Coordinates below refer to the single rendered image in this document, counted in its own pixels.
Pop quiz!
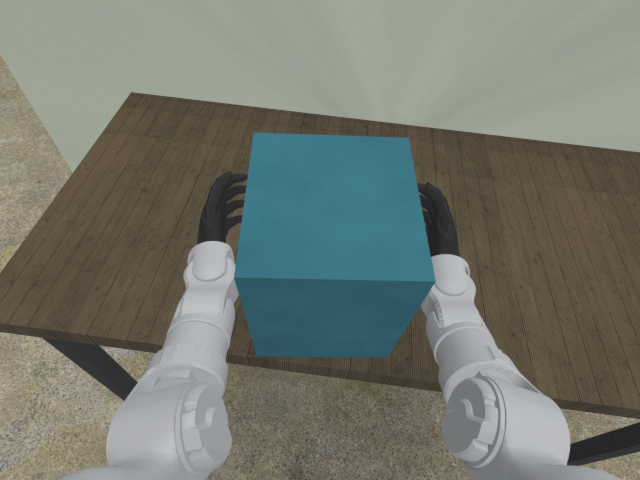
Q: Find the right robot upper arm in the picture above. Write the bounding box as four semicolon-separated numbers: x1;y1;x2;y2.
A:
441;376;622;480

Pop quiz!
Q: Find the left robot upper arm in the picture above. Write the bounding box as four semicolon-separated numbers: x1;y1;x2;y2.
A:
59;381;232;480

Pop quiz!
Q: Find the carton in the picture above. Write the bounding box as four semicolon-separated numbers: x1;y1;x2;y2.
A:
234;132;436;358

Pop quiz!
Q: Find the robot right forearm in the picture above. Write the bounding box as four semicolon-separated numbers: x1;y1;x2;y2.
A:
420;254;570;462

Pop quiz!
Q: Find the robot left forearm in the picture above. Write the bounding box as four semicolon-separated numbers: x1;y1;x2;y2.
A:
106;241;239;465

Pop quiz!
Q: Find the table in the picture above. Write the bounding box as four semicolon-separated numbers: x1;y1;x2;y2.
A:
0;92;640;466

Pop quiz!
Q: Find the right robot hand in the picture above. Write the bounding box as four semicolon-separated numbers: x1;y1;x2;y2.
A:
417;182;459;257

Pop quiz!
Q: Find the left robot hand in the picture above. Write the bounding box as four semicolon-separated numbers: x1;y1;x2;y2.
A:
197;171;248;245

